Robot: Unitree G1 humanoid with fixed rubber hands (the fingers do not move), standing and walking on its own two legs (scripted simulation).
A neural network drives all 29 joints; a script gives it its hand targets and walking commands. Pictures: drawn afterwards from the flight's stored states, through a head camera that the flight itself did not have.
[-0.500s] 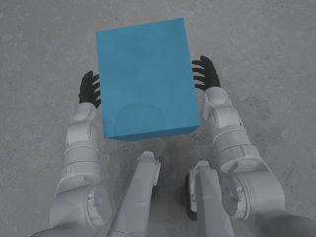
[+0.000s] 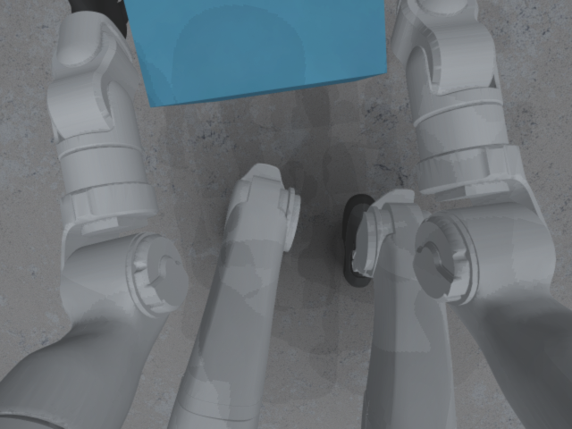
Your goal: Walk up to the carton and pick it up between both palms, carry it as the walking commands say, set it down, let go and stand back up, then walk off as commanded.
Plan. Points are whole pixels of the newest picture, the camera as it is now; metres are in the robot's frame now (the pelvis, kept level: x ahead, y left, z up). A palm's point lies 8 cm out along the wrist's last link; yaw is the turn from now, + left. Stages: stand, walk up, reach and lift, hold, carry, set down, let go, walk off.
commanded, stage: set down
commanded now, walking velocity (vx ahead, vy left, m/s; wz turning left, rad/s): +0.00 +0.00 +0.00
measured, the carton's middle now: out of the picture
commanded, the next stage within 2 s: none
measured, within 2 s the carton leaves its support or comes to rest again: rests again in 1.40 s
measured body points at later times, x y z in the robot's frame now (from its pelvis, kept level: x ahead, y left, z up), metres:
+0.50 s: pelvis +0.00 +0.02 -0.05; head +0.36 +0.09 +0.19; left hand +0.50 +0.30 -0.21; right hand +0.59 +0.01 -0.20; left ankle +0.13 +0.14 -0.46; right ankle +0.13 -0.10 -0.46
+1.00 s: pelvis +0.02 +0.02 -0.10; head +0.40 +0.08 +0.11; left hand +0.53 +0.30 -0.30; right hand +0.61 +0.00 -0.29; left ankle +0.13 +0.14 -0.46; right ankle +0.13 -0.10 -0.46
